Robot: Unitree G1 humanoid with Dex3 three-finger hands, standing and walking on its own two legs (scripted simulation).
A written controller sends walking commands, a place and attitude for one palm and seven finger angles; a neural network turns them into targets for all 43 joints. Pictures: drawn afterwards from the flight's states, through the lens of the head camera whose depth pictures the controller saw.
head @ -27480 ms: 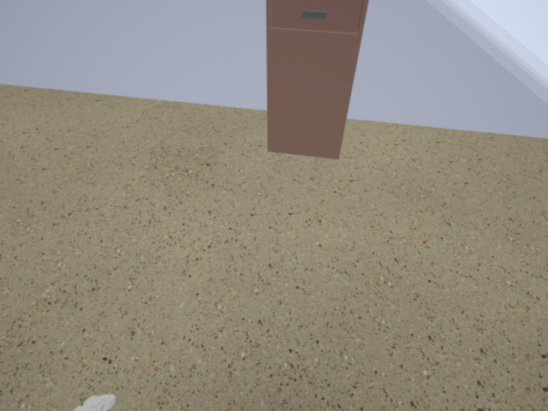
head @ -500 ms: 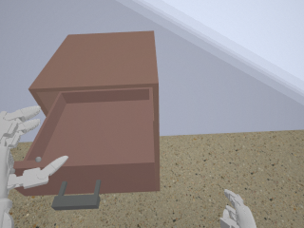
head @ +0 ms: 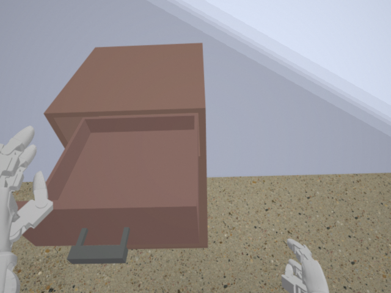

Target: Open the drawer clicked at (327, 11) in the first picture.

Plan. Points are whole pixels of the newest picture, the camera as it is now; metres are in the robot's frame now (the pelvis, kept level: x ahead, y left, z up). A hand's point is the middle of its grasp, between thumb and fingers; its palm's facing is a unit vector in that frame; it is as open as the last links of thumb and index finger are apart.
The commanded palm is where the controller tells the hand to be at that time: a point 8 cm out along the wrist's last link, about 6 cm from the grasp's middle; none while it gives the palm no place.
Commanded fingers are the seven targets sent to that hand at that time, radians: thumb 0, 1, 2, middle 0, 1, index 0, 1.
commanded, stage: step back with the hand held close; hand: left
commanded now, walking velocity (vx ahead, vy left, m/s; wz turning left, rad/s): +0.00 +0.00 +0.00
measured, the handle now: (101, 243) +0.20 +0.22 +0.02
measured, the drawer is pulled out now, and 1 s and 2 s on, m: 0.28 0.28 0.28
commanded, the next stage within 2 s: stop stepping back and stand still in 1.12 s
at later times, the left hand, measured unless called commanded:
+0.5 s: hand (19, 229) +0.15 +0.26 +0.18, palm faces +0.31 -0.79 -0.52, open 7.4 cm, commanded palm +0.08 +0.31 +0.21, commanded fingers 0.00 0.90 0.90 -0.20 -0.30 -0.20 -0.30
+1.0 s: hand out of the picture +0.07 +0.27 +0.21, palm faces +0.43 -0.78 -0.46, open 7.4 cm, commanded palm +0.00 +0.31 +0.21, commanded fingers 0.00 0.90 0.90 -0.20 -0.30 -0.20 -0.30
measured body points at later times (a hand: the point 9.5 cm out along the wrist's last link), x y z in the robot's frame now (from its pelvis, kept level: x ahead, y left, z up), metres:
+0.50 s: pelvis -0.05 +0.03 +0.00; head -0.02 +0.04 +0.45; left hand +0.12 +0.30 +0.21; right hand +0.13 -0.22 -0.07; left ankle -0.01 +0.14 -0.74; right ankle -0.03 -0.11 -0.74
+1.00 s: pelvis -0.13 +0.03 -0.01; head -0.10 +0.05 +0.44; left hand +0.04 +0.31 +0.23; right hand +0.04 -0.19 -0.09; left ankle -0.05 +0.13 -0.74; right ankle -0.16 -0.11 -0.69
